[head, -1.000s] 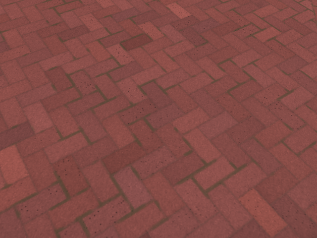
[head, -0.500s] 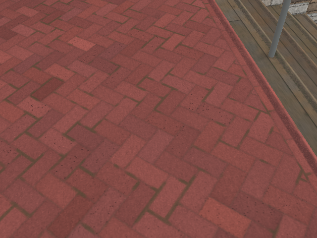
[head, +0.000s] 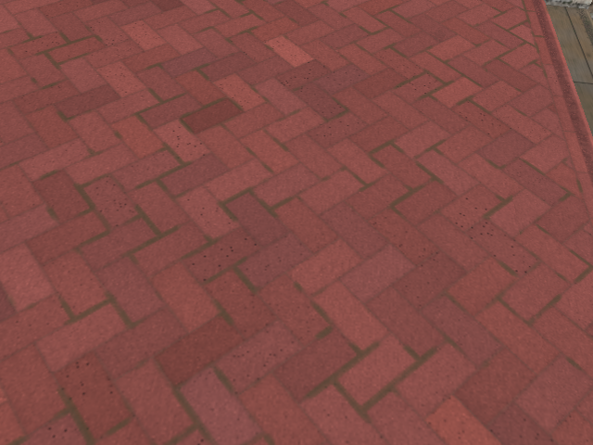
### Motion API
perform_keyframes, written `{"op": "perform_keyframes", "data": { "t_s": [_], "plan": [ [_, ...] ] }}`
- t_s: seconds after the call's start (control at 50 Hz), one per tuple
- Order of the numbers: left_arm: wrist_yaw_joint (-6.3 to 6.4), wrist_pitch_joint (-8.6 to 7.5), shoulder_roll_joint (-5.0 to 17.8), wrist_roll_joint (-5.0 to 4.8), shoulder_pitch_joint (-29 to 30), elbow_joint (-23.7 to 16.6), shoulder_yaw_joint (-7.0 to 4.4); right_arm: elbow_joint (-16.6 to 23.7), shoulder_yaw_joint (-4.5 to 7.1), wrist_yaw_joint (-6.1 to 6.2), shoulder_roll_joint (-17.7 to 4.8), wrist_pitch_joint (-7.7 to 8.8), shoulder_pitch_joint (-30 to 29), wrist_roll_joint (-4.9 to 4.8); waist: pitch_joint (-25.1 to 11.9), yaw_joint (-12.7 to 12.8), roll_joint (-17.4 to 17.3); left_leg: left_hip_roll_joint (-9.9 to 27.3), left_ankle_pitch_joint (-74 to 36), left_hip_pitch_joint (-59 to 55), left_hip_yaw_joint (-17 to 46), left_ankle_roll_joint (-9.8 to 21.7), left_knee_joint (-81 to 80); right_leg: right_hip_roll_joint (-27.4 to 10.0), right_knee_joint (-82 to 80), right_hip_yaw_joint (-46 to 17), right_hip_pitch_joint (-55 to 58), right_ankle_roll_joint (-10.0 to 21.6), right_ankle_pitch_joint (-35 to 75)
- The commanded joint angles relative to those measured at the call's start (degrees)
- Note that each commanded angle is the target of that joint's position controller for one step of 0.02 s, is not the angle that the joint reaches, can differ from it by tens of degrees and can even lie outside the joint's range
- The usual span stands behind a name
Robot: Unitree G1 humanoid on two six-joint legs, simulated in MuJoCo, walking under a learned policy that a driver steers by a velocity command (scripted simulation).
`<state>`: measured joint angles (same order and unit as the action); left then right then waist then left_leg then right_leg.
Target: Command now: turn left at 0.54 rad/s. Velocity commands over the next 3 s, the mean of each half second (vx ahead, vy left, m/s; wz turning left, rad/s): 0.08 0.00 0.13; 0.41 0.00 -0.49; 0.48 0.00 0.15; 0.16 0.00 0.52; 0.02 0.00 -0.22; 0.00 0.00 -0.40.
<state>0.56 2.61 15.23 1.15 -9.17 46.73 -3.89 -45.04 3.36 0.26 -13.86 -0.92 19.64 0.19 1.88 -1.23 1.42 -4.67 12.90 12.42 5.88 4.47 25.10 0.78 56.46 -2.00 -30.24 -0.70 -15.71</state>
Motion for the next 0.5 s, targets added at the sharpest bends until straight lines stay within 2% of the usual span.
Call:
{"op": "perform_keyframes", "data": {
  "t_s": [0.02,0.06,0.08,0.12,0.16,0.18,0.2,0.22,0.24,0.26,0.28,0.3,0.32,0.34,0.36,0.42,0.5],
  "plan": [
    [-0.18,-0.9,3.6,0.04,5.0,-5.8,-0.29,2.2,2.54,0.16,-9.0,0.11,5.3,0.32,-1.6,-2.1,-8.5,13.9,-19.4,-8.9,15.9,8.6,-4.0,0.2,-4.2,-1.0,-6.5,-1.0,-1.4],
    [0.01,-1.18,3.6,-0.15,5.8,-6.7,-0.08,2.7,2.96,0.1,-10.2,0.07,4.8,0.62,-1.8,-2.2,-8.9,13.9,-18.1,-7.2,17.9,9.0,-3.4,0.9,-7.0,-1.3,-3.8,-0.9,-2.5],
    [0.07,-1.33,3.6,-0.15,5.6,-6.8,0.07,3.0,3.2,0.01,-11.0,-0.25,3.8,1.22,-2.4,-2.1,-9.3,13.7,-19.6,-6.2,18.7,9.4,-2.5,1.4,-8.4,-1.3,-2.1,-0.6,-3.8],
    [0.21,-1.75,3.8,-0.62,5.6,-7.6,0.23,3.9,3.38,-0.41,-11.5,-0.59,2.4,1.38,-3.3,-1.9,-9.7,13.3,-22.2,-4.4,20.9,9.3,-1.6,2.4,-11.1,-1.2,1.7,0.0,-5.4],
    [0.34,-2.13,4.0,-1.06,2.7,-7.1,0.35,4.5,3.25,-0.62,-11.1,-0.65,-0.1,1.31,-4.5,-0.7,-10.4,13.1,-24.7,-3.2,21.0,8.1,-1.0,2.4,-15.8,-0.5,7.2,1.0,-5.7],
    [0.54,-2.21,3.5,-1.12,0.5,-6.4,0.48,4.7,2.96,-0.52,-10.2,-0.65,-1.7,1.01,-4.7,0.5,-10.3,12.2,-23.9,-1.2,20.0,6.6,-0.3,2.3,-21.1,0.3,12.1,1.5,-3.6],
    [0.86,-2.46,2.7,-0.77,-2.1,-5.5,0.66,4.6,2.48,-0.24,-9.1,-0.66,-2.9,0.56,-4.6,2.3,-9.0,10.6,-19.1,2.1,18.8,4.3,0.7,1.7,-30.3,0.8,19.1,2.0,2.7],
    [1.33,-2.91,3.1,-0.07,-2.8,-5.0,0.66,4.1,1.8,-0.01,-7.1,-0.41,-1.3,0.77,-4.5,1.8,-6.4,8.5,-10.1,6.3,17.4,1.6,2.0,-1.8,-35.6,-2.4,25.6,2.5,6.8],
    [1.58,-3.44,5.0,0.88,-2.8,-5.5,0.96,3.4,0.5,0.05,-2.3,-0.16,2.8,1.3,-6.3,-0.2,5.3,3.2,7.4,9.7,10.7,-1.2,10.3,-13.7,-41.3,-16.5,30.4,4.4,7.8],
    [1.43,-3.17,7.2,0.89,-0.7,-6.1,1.4,3.4,0.77,0.31,-3.7,-0.47,4.8,0.43,-5.2,-1.5,9.9,-1.5,18.4,10.3,4.5,-2.1,9.1,-21.1,-42.0,-26.6,24.1,10.1,15.5],
    [0.96,-3.1,4.8,0.36,-0.2,-5.1,1.86,2.2,1.19,0.26,-6.3,-1.01,3.1,1.13,-3.3,-1.2,7.8,2.7,16.8,5.6,2.9,-2.6,9.1,-19.0,-41.3,-25.1,19.8,12.0,12.6],
    [0.32,-2.99,3.6,0.0,1.0,-4.6,2.15,1.8,0.81,-0.13,-5.5,-0.97,1.0,1.24,-1.9,-1.4,7.5,2.5,11.0,3.1,1.3,-2.5,6.0,-13.6,-41.4,-21.5,18.2,10.0,2.8],
    [-0.16,-2.38,5.5,-0.01,0.5,-3.9,1.28,1.4,0.83,-0.47,-5.5,-0.7,-1.3,1.66,-0.4,-0.2,8.6,0.6,7.5,2.5,-1.3,-2.6,6.9,-9.5,-41.8,-19.1,17.0,8.6,-7.0],
    [-0.32,-1.91,8.3,-0.08,-2.1,-3.3,0.17,2.0,1.24,-0.91,-7.0,-0.41,-3.1,2.28,0.4,1.0,10.6,-0.5,8.9,5.7,-4.0,-2.6,10.7,-8.5,-43.0,-20.6,18.5,8.9,-12.9],
    [-0.62,-1.76,9.5,-0.05,-4.8,-2.6,-0.46,2.3,1.42,-1.29,-8.0,-0.17,-4.4,2.52,1.7,2.1,10.3,-0.4,12.4,10.5,-4.7,-2.7,14.5,-9.6,-44.5,-23.7,20.7,10.4,-16.4],
    [-1.19,-2.4,8.9,-0.42,-8.8,-0.9,-1.1,2.8,0.91,-1.4,-6.8,1.06,-8.3,2.11,3.4,3.0,7.0,1.8,11.8,18.0,-3.4,-3.6,19.0,-11.2,-46.2,-28.1,24.6,12.9,-17.6],
    [-1.14,-3.52,8.2,-0.22,-10.1,0.4,-1.85,3.0,0.18,-1.37,-5.6,2.88,-12.4,1.6,0.9,3.4,6.7,1.6,9.4,15.5,-3.9,-4.1,15.7,-8.7,-45.0,-26.4,24.7,13.8,-10.8]
  ]
}}
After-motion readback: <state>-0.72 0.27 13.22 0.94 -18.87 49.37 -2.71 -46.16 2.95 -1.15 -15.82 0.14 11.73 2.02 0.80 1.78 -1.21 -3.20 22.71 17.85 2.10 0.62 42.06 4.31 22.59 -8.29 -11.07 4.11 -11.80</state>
